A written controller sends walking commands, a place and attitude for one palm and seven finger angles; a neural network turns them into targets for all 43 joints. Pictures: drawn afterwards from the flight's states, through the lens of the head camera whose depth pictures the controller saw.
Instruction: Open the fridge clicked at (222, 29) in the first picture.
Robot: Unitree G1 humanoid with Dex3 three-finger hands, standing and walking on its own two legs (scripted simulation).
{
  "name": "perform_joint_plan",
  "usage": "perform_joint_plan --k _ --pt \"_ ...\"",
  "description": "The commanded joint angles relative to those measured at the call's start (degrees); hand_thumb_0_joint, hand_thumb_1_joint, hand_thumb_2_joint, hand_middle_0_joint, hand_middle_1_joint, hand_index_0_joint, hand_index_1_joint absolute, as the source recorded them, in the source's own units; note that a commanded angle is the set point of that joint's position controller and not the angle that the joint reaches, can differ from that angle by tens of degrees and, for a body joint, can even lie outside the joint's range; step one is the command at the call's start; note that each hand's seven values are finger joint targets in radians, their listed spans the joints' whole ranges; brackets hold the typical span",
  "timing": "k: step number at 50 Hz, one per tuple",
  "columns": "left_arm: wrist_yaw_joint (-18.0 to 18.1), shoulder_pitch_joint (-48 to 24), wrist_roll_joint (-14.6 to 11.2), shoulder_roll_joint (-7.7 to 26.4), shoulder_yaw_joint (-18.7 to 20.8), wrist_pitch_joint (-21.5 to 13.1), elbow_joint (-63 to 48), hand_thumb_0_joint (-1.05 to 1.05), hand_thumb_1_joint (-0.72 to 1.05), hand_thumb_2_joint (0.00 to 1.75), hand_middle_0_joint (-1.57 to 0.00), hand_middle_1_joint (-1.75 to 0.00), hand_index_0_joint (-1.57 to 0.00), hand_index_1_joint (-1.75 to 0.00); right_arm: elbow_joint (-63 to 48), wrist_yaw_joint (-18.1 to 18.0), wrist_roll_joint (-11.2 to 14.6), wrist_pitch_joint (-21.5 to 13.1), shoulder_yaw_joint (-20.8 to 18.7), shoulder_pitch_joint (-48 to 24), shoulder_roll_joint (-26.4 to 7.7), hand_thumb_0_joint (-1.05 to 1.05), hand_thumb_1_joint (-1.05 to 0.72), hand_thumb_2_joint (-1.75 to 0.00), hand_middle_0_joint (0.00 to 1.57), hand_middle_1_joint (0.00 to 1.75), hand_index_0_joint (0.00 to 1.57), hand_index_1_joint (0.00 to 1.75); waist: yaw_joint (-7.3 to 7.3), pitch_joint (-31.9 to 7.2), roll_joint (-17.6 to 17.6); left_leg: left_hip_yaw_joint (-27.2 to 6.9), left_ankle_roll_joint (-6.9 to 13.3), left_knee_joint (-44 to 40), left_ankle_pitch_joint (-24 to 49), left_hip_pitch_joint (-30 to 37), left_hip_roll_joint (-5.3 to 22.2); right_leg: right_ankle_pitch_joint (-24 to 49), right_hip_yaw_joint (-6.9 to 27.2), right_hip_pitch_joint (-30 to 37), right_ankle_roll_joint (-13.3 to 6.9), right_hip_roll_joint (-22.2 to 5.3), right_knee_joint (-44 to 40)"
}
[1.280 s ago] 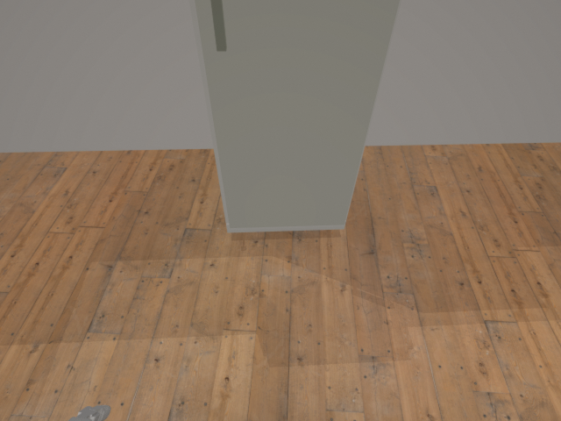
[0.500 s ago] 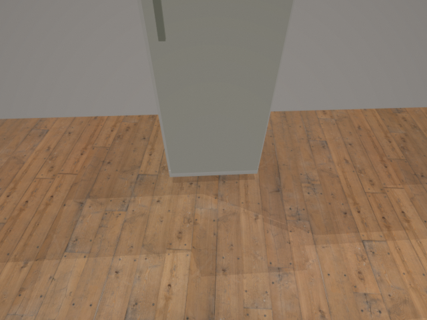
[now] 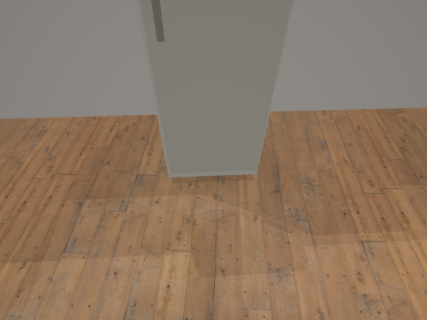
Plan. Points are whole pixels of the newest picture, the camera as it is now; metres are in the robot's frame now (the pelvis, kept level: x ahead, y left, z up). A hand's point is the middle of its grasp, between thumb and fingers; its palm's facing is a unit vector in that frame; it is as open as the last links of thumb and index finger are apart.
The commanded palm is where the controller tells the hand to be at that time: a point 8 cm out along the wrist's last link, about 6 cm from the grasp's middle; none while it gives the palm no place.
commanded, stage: look at it before walking up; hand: left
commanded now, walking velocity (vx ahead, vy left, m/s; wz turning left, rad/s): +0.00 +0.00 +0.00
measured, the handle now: out of the picture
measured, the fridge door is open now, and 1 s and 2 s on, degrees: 0 0 0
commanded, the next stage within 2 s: walk to a spot facing it in 0.16 s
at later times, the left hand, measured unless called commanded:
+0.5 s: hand out of the picture +0.05 +0.22 -0.18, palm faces -0.01 -0.97 -0.24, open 7.4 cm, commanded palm none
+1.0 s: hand (139, 293) +0.21 +0.19 -0.18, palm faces +0.05 -0.97 -0.23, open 7.3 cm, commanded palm none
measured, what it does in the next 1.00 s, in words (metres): walks ahead: right foot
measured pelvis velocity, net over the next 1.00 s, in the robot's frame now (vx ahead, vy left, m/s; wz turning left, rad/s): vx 0.13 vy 0.00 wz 0.04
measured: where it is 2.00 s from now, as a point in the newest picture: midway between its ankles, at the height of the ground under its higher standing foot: (213, 282)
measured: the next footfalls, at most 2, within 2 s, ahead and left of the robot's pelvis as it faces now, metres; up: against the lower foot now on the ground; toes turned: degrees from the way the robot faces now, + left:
right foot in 0.88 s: +0.24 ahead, -0.11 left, +0.00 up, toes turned -8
left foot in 1.16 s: +0.19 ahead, +0.11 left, +0.00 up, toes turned +11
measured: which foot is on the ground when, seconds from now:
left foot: down 0.00-0.90, up 0.92-1.00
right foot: down 0.00-0.62, up 0.64-0.86, down 0.88-1.00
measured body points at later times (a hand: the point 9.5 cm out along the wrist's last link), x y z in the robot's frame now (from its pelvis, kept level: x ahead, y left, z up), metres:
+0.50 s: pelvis +0.03 +0.01 -0.01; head +0.02 +0.01 +0.44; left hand +0.05 +0.27 -0.16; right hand +0.06 -0.26 -0.15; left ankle +0.00 +0.13 -0.75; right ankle +0.01 -0.12 -0.75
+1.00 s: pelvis +0.13 +0.00 -0.02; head +0.15 -0.01 +0.43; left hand +0.21 +0.24 -0.16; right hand +0.02 -0.20 -0.17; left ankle +0.04 +0.11 -0.69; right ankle +0.20 -0.11 -0.75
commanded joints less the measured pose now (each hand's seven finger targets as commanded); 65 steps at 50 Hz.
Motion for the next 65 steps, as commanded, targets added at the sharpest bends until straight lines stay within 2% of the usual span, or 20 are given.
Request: perform_joint_plan --k 1,13,16,21,27,29,30,31,33,41,43,44,45,49,56,57,59,60,63,65 --pt "0.7 -2.2 0.2 12.1 2.4 -1.2 -3.6 0.00 0.90 0.90 -0.20 -0.30 -0.20 -0.30 -3.4 -1.0 -0.1 -1.0 -2.4 -2.5 -11.9 0.00 -0.90 -0.90 0.20 0.30 0.20 0.30 0.14 -3.8 0.0 -4.9 2.0 -3.3 7.0 1.1 6.2 8.0 5.7 0.3 -1.7 -6.8 -3.7" --pt "0.7 -2.1 0.2 12.2 2.4 -1.2 -3.3 0.00 0.90 0.90 -0.20 -0.30 -0.20 -0.30 -3.3 -1.0 -0.1 -1.0 -2.3 -2.8 -11.9 0.00 -0.90 -0.90 0.20 0.30 0.20 0.30 0.19 -3.7 0.0 -4.8 1.9 -3.7 8.3 1.6 6.3 9.5 5.5 1.2 -1.6 -6.9 -4.1" --pt "0.9 3.1 0.3 4.8 0.8 0.1 -1.3 0.00 0.90 0.90 -0.20 -0.30 -0.20 -0.30 -1.4 -0.6 -0.6 0.3 -0.5 2.1 -4.1 0.00 -0.90 -0.90 0.20 0.30 0.20 0.30 0.34 -4.4 -0.8 -3.1 0.8 -2.0 -2.4 1.1 5.3 -4.8 6.0 0.5 -0.8 -6.5 -4.4" --pt "0.0 7.2 0.7 5.1 1.9 0.5 -1.7 0.00 0.90 0.90 -0.20 -0.30 -0.20 -0.30 -1.9 -0.4 -1.0 0.4 -1.1 4.7 -3.5 0.00 -0.90 -0.90 0.20 0.30 0.20 0.30 0.88 3.6 -3.6 -1.7 1.5 1.9 -14.6 -6.4 3.5 -19.0 9.7 -4.5 -2.9 -6.3 -5.4" --pt "0.4 12.2 0.5 3.8 3.5 -0.5 -1.5 0.00 0.90 0.90 -0.20 -0.30 -0.20 -0.30 -2.2 -0.9 -0.6 -1.1 -1.6 10.4 0.3 0.00 -0.90 -0.90 0.20 0.30 0.20 0.30 -0.16 4.1 -4.5 2.9 1.5 10.3 -10.3 -8.0 2.3 -10.2 12.7 -3.1 -7.0 -9.8 -1.9" --pt "0.3 10.5 0.5 0.4 3.2 -0.6 -2.1 0.00 0.90 0.90 -0.20 -0.30 -0.20 -0.30 -0.1 -1.2 -0.5 -2.0 -1.9 16.8 0.0 0.00 -0.90 -0.90 0.20 0.30 0.20 0.30 -2.80 3.5 3.5 -3.5 3.8 2.8 -1.9 1.9 6.5 -3.6 5.0 -10.2 -4.4 -3.7 10.4" --pt "0.2 8.5 0.4 -2.8 2.7 -0.9 -3.3 0.00 0.90 0.90 -0.20 -0.30 -0.20 -0.30 2.3 -1.8 -1.0 -2.4 -2.9 23.2 -3.1 0.00 -0.90 -0.90 0.20 0.30 0.20 0.30 -4.90 2.6 15.2 -14.2 7.9 -2.7 8.4 10.6 14.6 -6.1 -3.3 -19.3 -1.9 1.5 25.2" --pt "0.6 4.4 0.6 -3.3 2.3 -1.6 -5.3 0.00 0.90 0.90 -0.20 -0.30 -0.20 -0.30 3.8 -2.4 -1.0 -2.5 -3.0 28.2 -2.7 0.00 -0.90 -0.90 0.20 0.30 0.20 0.30 -6.32 5.0 17.1 -20.3 12.1 -4.5 24.8 17.3 20.2 -20.1 -3.7 -30.6 -1.1 1.4 33.9" --pt "0.4 2.1 0.6 -4.5 2.9 -1.8 -5.4 0.00 0.90 0.90 -0.20 -0.30 -0.20 -0.30 3.5 -3.0 -1.1 -2.7 -2.1 27.5 0.5 0.00 -0.90 -0.90 0.20 0.30 0.20 0.30 -4.91 8.3 7.1 -16.0 14.2 -2.3 37.3 14.7 21.3 -20.0 -1.2 -32.8 -1.6 -3.6 39.4" --pt "0.2 10.8 0.3 -7.7 3.1 -0.7 -3.4 0.00 0.90 0.90 -0.20 -0.30 -0.20 -0.30 2.6 -3.6 -0.3 -2.1 -2.4 20.8 2.7 0.00 -0.90 -0.90 0.20 0.30 0.20 0.30 2.28 2.2 6.3 -3.7 7.6 3.3 32.7 -1.4 11.1 2.8 -7.6 -2.0 -1.1 -1.3 11.9" --pt "1.2 18.1 0.7 -2.8 4.1 -1.8 -1.4 0.00 0.90 0.90 -0.20 -0.30 -0.20 -0.30 2.5 -3.0 0.3 -1.9 -2.4 22.2 4.9 0.00 -0.90 -0.90 0.20 0.30 0.20 0.30 5.16 -2.6 -1.8 -1.3 3.8 16.2 16.6 -9.1 7.2 15.4 -0.9 12.7 -2.5 -8.4 6.3" --pt "1.8 21.4 0.8 1.6 5.0 -2.4 -0.8 0.00 0.90 0.90 -0.20 -0.30 -0.20 -0.30 1.8 -2.5 0.5 -1.7 -2.4 25.2 7.5 0.00 -0.90 -0.90 0.20 0.30 0.20 0.30 4.96 -8.0 -12.1 2.9 1.4 30.2 -8.7 -16.2 -0.2 26.8 14.7 18.8 -8.5 -22.3 2.2" --pt "2.0 21.9 0.2 2.4 5.0 -2.0 -1.1 0.00 0.90 0.90 -0.20 -0.30 -0.20 -0.30 1.1 -2.8 0.6 -0.9 -3.0 24.0 7.6 0.00 -0.90 -0.90 0.20 0.30 0.20 0.30 4.67 -8.1 -9.4 0.9 1.5 40.3 -25.7 -14.8 -0.4 27.7 16.8 12.3 -12.7 -27.2 -2.4" --pt "2.9 7.1 0.8 -2.9 4.0 -0.4 -5.1 0.00 0.90 0.90 -0.20 -0.30 -0.20 -0.30 0.6 -1.9 -0.5 1.7 -3.0 20.1 10.3 0.00 -0.90 -0.90 0.20 0.30 0.20 0.30 0.01 0.6 -6.0 -0.1 0.9 41.9 -18.7 -13.7 4.9 3.9 5.6 -8.6 -10.5 -21.3 -7.1" --pt "1.7 5.3 1.0 -1.4 4.7 0.2 -5.9 0.00 0.90 0.90 -0.20 -0.30 -0.20 -0.30 -0.3 -0.5 -1.4 1.0 -2.6 25.3 11.2 0.00 -0.90 -0.90 0.20 0.30 0.20 0.30 -3.43 0.8 -5.6 9.6 0.5 14.0 -10.5 0.4 2.0 -26.3 -1.7 -19.5 -5.7 -14.7 -5.6" --pt "1.4 4.6 0.7 -2.8 4.4 0.6 -6.3 0.00 0.90 0.90 -0.20 -0.30 -0.20 -0.30 0.3 -0.7 -1.4 0.6 -2.7 27.2 9.9 0.00 -0.90 -0.90 0.20 0.30 0.20 0.30 -4.28 2.4 -0.2 7.4 0.7 7.8 -12.0 2.9 2.5 -28.1 -4.4 -23.0 -4.0 -11.9 0.5" --pt "0.4 1.8 0.3 -8.4 3.5 0.7 -10.1 0.00 0.90 0.90 -0.20 -0.30 -0.20 -0.30 -1.3 -1.7 -2.3 -0.3 -4.5 28.9 1.0 0.00 -0.90 -0.90 0.20 0.30 0.20 0.30 -5.57 10.4 20.8 -26.6 9.8 -16.9 -38.1 -3.7 21.7 -21.1 -10.8 -32.9 0.7 -0.9 26.5" --pt "0.1 -1.3 1.4 -7.0 4.1 0.6 -10.6 0.00 0.90 0.90 -0.20 -0.30 -0.20 -0.30 -1.9 -1.8 -2.0 -0.4 -4.6 25.1 0.6 0.00 -0.90 -0.90 0.20 0.30 0.20 0.30 -4.83 13.7 16.6 -29.5 11.8 -19.5 -39.4 -8.6 23.1 -16.4 -4.6 -33.0 -0.5 -3.7 36.3" --pt "-1.0 5.5 1.9 -6.3 4.5 -0.4 -7.0 0.00 0.90 0.90 -0.20 -0.30 -0.20 -0.30 -4.1 -2.0 -1.2 -2.4 -3.3 18.1 4.0 0.00 -0.90 -0.90 0.20 0.30 0.20 0.30 -0.54 7.7 5.9 -14.2 8.7 -14.4 -17.1 -1.6 16.1 -4.5 -2.3 -32.9 0.5 -5.9 42.2" --pt "-1.0 7.2 1.5 -7.0 4.3 -0.4 -5.8 0.00 0.90 0.90 -0.20 -0.30 -0.20 -0.30 -3.6 -2.2 -0.9 -3.2 -3.3 19.0 4.6 0.00 -0.90 -0.90 0.20 0.30 0.20 0.30 -0.52 3.7 6.6 -7.6 8.9 -12.2 -3.4 3.6 14.1 -1.9 -3.0 -31.3 1.5 -6.1 40.5"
